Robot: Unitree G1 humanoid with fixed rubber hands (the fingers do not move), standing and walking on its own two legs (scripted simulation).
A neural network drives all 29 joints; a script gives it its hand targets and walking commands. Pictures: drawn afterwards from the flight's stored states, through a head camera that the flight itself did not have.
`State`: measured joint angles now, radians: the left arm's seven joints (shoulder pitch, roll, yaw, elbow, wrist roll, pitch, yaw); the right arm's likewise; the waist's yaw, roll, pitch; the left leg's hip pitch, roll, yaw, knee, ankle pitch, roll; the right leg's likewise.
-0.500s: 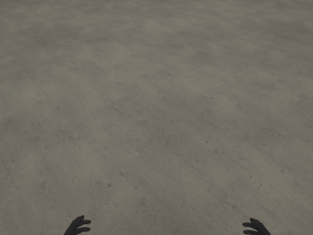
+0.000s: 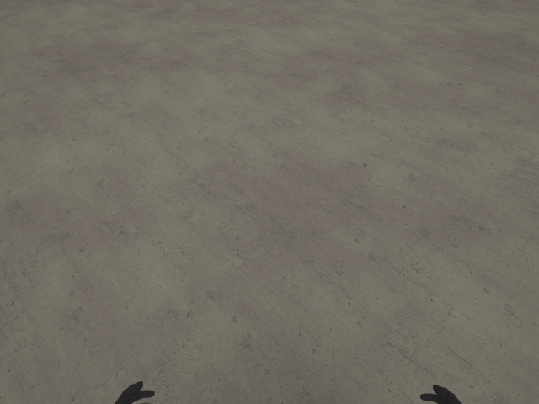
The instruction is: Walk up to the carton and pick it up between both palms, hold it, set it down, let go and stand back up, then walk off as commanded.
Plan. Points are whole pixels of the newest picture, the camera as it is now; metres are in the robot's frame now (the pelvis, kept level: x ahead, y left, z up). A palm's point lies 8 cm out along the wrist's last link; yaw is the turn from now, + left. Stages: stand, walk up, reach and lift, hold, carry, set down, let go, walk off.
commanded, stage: stand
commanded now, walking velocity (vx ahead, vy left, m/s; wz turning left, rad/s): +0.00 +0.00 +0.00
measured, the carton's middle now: out of the picture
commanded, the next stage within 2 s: walk up in 1.24 s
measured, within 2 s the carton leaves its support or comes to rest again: neither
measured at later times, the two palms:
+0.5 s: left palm out of the picture +0.09 +0.26 -0.11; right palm out of the picture +0.09 -0.26 -0.11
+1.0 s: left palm out of the picture +0.08 +0.26 -0.11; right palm out of the picture +0.08 -0.26 -0.11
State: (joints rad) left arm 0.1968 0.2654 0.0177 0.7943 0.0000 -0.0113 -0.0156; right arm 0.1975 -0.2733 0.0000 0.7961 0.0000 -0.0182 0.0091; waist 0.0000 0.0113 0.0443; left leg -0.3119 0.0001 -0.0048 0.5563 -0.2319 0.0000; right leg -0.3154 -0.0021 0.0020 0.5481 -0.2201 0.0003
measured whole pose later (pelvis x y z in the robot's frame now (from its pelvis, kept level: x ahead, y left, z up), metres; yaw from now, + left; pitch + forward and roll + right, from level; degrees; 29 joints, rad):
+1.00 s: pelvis +0.00 +0.00 +0.00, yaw +0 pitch -2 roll +0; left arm 0.20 0.27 0.02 0.90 0.00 -0.02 -0.02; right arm 0.20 -0.27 0.00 0.90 0.00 -0.02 0.01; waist 0.00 0.01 0.04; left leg -0.27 0.00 -0.01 0.50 -0.20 0.00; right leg -0.27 0.00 0.00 0.49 -0.18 0.00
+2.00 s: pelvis -0.04 -0.10 +0.01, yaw -26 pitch -1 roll +2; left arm 0.20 0.33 0.08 0.80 0.04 0.07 -0.10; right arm 0.20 -0.42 0.00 0.84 -0.01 0.00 -0.04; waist 0.01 0.05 0.05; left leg -0.44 0.09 0.06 0.93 -0.43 0.01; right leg -0.27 0.12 0.09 0.40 -0.10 -0.10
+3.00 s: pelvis -0.08 -0.23 +0.00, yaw -68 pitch +0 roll +2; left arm 0.23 0.38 0.06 0.68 0.04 0.09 -0.13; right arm 0.38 -0.43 0.00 0.66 -0.02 -0.06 -0.06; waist 0.01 -0.04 0.05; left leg -0.20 0.11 0.23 0.56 -0.34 -0.02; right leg -0.53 -0.03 0.10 0.92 -0.36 0.01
